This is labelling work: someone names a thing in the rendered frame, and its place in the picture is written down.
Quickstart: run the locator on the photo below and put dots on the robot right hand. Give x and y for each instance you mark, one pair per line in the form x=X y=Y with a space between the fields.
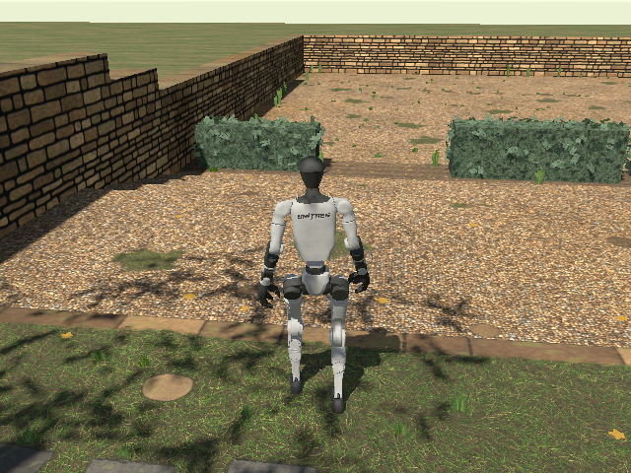
x=365 y=279

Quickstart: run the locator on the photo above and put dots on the robot left hand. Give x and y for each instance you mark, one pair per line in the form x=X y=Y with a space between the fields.
x=264 y=295

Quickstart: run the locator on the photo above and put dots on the right robot foot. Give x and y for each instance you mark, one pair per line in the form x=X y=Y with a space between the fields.
x=337 y=403

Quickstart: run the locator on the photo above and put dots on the robot left forearm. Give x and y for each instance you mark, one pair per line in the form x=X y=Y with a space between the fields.
x=269 y=266

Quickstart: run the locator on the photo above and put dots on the robot right forearm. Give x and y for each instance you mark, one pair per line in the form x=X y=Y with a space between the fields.
x=359 y=259

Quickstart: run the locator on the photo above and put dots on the robot left upper arm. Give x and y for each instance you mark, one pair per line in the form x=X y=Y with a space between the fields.
x=282 y=210

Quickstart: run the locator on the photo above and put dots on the robot right thigh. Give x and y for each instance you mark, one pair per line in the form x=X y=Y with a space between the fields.
x=339 y=296

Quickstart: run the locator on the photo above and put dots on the robot right upper arm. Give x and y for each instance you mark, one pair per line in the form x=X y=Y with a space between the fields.
x=343 y=207

